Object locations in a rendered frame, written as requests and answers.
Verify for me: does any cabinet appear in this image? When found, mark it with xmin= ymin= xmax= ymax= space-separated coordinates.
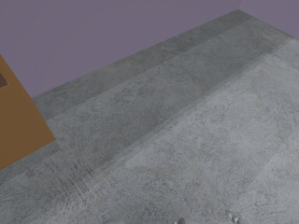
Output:
xmin=0 ymin=54 xmax=56 ymax=171

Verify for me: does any robot right hand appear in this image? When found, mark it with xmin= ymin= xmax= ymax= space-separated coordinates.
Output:
xmin=224 ymin=210 xmax=250 ymax=224

